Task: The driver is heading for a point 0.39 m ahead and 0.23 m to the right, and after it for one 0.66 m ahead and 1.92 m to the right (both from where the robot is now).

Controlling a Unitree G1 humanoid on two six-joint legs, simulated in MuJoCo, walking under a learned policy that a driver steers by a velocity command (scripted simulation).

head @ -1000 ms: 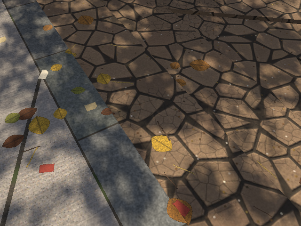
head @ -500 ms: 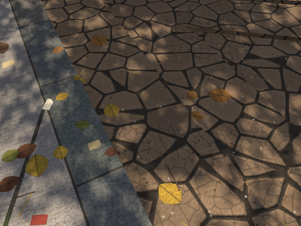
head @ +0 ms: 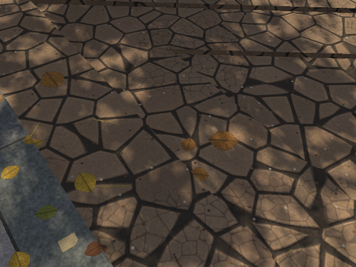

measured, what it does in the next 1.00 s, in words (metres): goes down, turning right: right foot 0.04 m lower, then left foot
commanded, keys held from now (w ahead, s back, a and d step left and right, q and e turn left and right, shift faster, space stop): w+e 0.36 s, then e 0.64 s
